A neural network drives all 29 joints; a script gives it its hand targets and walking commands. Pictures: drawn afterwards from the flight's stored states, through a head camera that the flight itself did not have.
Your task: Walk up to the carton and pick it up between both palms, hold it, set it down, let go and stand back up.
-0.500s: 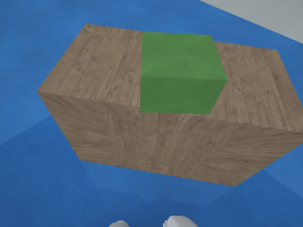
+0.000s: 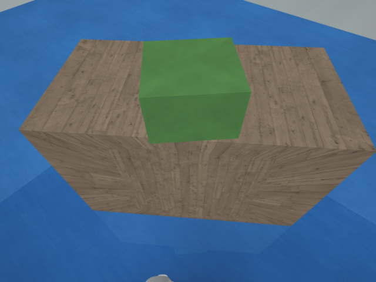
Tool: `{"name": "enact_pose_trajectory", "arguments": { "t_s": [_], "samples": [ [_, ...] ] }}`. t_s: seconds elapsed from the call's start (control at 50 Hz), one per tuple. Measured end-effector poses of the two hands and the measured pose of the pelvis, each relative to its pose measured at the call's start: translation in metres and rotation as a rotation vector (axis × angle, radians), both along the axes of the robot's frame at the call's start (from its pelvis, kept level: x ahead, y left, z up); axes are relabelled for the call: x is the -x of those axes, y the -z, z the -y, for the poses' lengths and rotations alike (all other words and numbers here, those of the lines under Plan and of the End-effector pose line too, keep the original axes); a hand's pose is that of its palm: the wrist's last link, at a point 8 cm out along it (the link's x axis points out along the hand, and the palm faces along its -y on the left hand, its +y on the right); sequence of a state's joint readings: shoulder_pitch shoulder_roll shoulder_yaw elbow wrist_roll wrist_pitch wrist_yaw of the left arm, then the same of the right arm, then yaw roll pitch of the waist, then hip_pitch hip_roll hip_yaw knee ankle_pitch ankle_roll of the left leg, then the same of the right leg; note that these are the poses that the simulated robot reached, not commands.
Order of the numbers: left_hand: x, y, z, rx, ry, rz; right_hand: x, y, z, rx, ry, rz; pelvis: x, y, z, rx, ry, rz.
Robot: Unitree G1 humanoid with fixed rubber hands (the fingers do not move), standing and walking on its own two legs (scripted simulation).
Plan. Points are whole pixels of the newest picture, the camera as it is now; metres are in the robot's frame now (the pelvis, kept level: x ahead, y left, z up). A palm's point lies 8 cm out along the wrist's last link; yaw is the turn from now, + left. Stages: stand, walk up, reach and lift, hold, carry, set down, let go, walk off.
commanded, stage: walk up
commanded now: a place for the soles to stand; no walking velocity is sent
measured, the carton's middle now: (191, 89) +0.63 +0.05 +0.02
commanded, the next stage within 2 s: none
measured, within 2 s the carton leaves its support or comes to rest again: neither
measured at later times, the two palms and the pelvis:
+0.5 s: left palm out of the picture +0.07 +0.31 -0.10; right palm out of the picture +0.04 -0.30 -0.09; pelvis -0.02 +0.01 +0.00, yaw -2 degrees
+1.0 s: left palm out of the picture +0.07 +0.28 -0.09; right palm out of the picture +0.04 -0.33 -0.10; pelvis -0.02 -0.02 +0.00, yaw -2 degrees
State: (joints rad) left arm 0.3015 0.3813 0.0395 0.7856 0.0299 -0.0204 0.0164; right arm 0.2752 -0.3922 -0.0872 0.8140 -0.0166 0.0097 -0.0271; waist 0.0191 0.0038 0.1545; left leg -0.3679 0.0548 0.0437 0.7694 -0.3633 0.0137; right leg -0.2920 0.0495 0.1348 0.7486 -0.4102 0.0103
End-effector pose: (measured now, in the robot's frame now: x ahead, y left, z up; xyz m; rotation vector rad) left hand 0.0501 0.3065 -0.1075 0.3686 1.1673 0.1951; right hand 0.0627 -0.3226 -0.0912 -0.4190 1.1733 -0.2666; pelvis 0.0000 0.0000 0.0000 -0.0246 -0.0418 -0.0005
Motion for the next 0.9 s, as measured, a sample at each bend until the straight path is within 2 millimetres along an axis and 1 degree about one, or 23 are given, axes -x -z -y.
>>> {"name": "enact_pose_trajectory", "arguments": {
  "t_s": [0.1, 0.18, 0.22, 0.28, 0.34, 0.4, 0.46, 0.54, 0.64, 0.9],
  "samples": [
    [-0.005, -0.001, -0.007, 0.019, -0.006, 0.014, 0.000, -0.012, -0.015, -0.006, 0.005, 0.022, -0.001, -0.007, -0.009, 0.018, 0.007, 0.002],
    [-0.009, 0.000, -0.004, 0.028, 0.004, 0.031, 0.002, -0.016, -0.015, -0.003, 0.015, 0.039, 0.001, -0.008, -0.008, 0.028, 0.017, 0.005],
    [-0.009, 0.001, -0.002, 0.025, 0.005, 0.040, 0.004, -0.014, -0.012, -0.006, 0.016, 0.047, 0.003, -0.006, -0.005, 0.025, 0.019, 0.013],
    [-0.006, 0.005, 0.002, 0.014, 0.005, 0.059, 0.005, -0.001, -0.009, -0.021, 0.015, 0.062, 0.007, 0.003, -0.001, 0.016, 0.017, 0.033],
    [-0.005, 0.001, 0.001, 0.005, 0.005, 0.079, 0.007, 0.004, -0.013, -0.042, 0.021, 0.074, 0.011, 0.004, -0.002, 0.015, 0.021, 0.040],
    [-0.012, -0.003, -0.004, -0.001, 0.026, 0.097, 0.013, 0.005, -0.018, -0.054, 0.036, 0.087, 0.014, 0.003, -0.008, 0.012, 0.035, 0.033],
    [-0.020, -0.006, -0.005, 0.001, 0.049, 0.114, 0.021, 0.004, -0.021, -0.058, 0.058, 0.093, 0.017, 0.002, -0.011, 0.013, 0.036, 0.032],
    [-0.023, -0.008, 0.001, 0.003, 0.059, 0.123, 0.025, 0.001, -0.016, -0.060, 0.062, 0.103, 0.019, 0.000, -0.005, 0.014, 0.043, 0.026],
    [-0.020, -0.008, 0.013, 0.005, 0.061, 0.117, 0.026, 0.005, -0.006, -0.067, 0.060, 0.100, 0.022, 0.001, 0.005, -0.003, 0.042, 0.022],
    [-0.023, -0.015, 0.023, -0.010, 0.062, 0.119, 0.024, 0.007, 0.004, -0.082, 0.061, 0.100, 0.020, -0.001, 0.016, -0.019, 0.042, 0.004]
  ]
}}
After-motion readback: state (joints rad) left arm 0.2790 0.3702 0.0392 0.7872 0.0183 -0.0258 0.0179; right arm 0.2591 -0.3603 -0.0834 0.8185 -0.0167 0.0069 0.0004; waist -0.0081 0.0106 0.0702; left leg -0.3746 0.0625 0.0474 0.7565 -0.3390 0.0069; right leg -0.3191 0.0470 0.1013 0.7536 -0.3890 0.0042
